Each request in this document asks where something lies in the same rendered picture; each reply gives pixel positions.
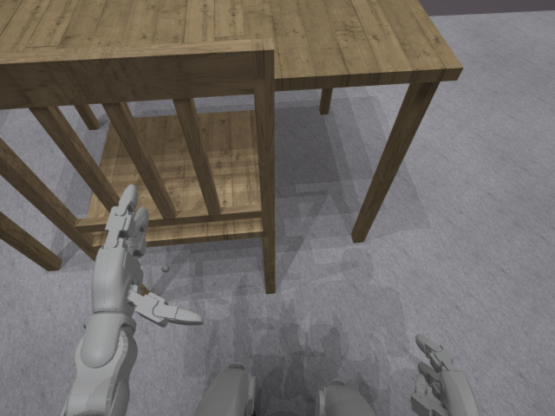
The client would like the left robot hand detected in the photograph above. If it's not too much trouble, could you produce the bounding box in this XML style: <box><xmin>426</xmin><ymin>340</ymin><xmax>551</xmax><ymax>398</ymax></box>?
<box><xmin>91</xmin><ymin>185</ymin><xmax>204</xmax><ymax>328</ymax></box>

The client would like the robot left thigh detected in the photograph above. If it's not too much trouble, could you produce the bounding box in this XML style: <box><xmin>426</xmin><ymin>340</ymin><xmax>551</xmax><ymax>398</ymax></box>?
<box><xmin>193</xmin><ymin>368</ymin><xmax>256</xmax><ymax>416</ymax></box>

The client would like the robot right thigh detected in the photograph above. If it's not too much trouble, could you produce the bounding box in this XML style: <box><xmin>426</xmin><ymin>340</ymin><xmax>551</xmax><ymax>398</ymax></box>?
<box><xmin>316</xmin><ymin>385</ymin><xmax>376</xmax><ymax>416</ymax></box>

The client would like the table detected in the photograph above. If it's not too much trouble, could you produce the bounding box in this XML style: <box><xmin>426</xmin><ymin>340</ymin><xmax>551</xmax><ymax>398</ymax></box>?
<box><xmin>0</xmin><ymin>0</ymin><xmax>463</xmax><ymax>271</ymax></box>

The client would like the chair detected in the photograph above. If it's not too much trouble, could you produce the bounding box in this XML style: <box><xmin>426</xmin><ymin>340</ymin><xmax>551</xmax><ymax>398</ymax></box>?
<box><xmin>0</xmin><ymin>38</ymin><xmax>275</xmax><ymax>296</ymax></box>

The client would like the right robot hand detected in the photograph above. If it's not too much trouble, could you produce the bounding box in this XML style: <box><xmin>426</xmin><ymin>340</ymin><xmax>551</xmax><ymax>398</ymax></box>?
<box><xmin>410</xmin><ymin>334</ymin><xmax>481</xmax><ymax>416</ymax></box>

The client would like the robot left forearm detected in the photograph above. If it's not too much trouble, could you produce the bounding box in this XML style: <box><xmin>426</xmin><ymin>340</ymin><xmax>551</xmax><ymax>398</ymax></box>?
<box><xmin>60</xmin><ymin>311</ymin><xmax>138</xmax><ymax>416</ymax></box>

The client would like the robot thigh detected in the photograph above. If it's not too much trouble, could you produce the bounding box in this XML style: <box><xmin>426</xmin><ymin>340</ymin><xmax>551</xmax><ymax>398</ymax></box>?
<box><xmin>316</xmin><ymin>385</ymin><xmax>376</xmax><ymax>416</ymax></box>
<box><xmin>193</xmin><ymin>368</ymin><xmax>256</xmax><ymax>416</ymax></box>

